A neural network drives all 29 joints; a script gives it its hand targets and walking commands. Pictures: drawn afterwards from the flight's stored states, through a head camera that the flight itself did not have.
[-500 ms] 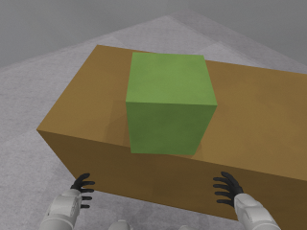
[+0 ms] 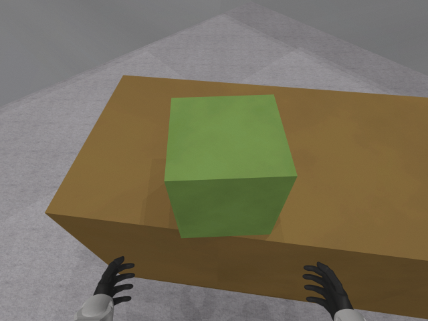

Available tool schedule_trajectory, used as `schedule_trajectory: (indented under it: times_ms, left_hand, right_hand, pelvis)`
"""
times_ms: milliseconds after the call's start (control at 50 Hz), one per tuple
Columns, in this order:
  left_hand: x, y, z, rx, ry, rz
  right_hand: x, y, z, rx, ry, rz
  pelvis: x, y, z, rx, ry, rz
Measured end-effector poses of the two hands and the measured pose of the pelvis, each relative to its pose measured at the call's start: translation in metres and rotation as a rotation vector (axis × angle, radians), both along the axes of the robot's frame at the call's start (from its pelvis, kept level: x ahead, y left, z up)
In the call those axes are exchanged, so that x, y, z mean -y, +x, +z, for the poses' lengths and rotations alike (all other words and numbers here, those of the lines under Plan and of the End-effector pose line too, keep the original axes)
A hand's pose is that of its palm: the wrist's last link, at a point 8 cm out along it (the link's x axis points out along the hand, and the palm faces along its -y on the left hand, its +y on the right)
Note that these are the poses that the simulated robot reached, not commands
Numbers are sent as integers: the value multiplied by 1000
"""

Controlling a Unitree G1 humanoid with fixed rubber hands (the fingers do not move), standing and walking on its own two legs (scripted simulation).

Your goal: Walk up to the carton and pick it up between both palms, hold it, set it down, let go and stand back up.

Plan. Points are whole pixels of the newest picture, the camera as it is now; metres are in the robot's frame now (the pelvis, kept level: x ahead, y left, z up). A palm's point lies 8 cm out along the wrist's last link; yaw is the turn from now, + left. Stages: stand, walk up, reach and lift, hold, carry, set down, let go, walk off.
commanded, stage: reach and lift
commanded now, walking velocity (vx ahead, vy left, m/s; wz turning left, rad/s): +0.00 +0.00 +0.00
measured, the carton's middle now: (224, 171) +0.42 +0.01 +0.00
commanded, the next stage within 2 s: none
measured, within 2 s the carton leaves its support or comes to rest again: neither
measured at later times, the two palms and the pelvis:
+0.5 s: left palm (105, 305) +0.16 +0.22 -0.05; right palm (343, 308) +0.16 -0.20 -0.05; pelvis +0.00 +0.00 +0.01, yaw +0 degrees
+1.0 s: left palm (114, 284) +0.19 +0.20 -0.03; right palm (349, 282) +0.20 -0.20 -0.01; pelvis +0.00 +0.01 +0.01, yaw -2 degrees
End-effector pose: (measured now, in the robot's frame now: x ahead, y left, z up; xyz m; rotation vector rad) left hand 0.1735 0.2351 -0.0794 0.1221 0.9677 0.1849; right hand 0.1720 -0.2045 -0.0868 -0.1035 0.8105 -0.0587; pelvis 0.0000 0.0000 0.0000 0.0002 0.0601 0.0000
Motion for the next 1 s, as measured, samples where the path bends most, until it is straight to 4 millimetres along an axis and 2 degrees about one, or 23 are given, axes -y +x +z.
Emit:
schedule_trajectory:
  times_ms: [40,100,220,280,340,460,540,620,720,800,880,1000]
  left_hand:
    - [4,7,8,39,-10,-16]
    - [10,6,12,68,-19,-40]
    - [20,-24,-2,41,-36,-53]
    - [23,-38,-6,49,-44,-33]
    - [23,-42,-3,101,-48,-15]
    - [17,-21,19,259,-34,-30]
    - [14,-11,34,308,-22,-52]
    - [14,-14,40,306,-17,-47]
    - [16,-21,40,298,-18,-14]
    - [21,-16,42,336,-27,5]
    - [26,-1,48,407,-36,5]
    - [31,16,52,483,-37,-3]
  right_hand:
    - [4,2,5,39,-6,-12]
    - [16,1,13,85,-34,-16]
    - [34,-10,26,105,-92,8]
    - [33,-14,30,100,-97,28]
    - [25,-13,35,120,-91,43]
    - [-1,-7,41,200,-42,30]
    - [-12,-10,39,223,-17,5]
    - [-12,-18,38,228,-15,-18]
    - [-1,-21,45,242,-30,-32]
    - [5,-10,59,290,-35,-28]
    - [5,8,73,348,-25,-15]
    - [-2,27,75,386,2,0]
  pelvis:
    - [-3,9,2,23,-2,-5]
    - [-5,18,5,71,-4,-16]
    - [-1,19,7,151,-4,-22]
    - [2,14,8,156,0,-18]
    - [4,8,8,144,3,-14]
    - [1,-1,8,131,2,-7]
    - [-6,-4,9,146,-1,-13]
    - [-13,-3,9,159,-4,-25]
    - [-18,-4,9,153,-3,-32]
    - [-17,-5,9,133,0,-36]
    - [-14,-5,9,111,1,-40]
    - [-10,0,9,96,0,-39]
